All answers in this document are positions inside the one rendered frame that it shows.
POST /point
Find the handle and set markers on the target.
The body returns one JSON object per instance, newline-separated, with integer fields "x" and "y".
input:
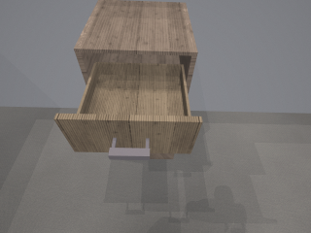
{"x": 129, "y": 153}

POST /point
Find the drawer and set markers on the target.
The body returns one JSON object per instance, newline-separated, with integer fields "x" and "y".
{"x": 133, "y": 102}

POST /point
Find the cabinet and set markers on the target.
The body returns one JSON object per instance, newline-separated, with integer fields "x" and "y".
{"x": 129, "y": 31}

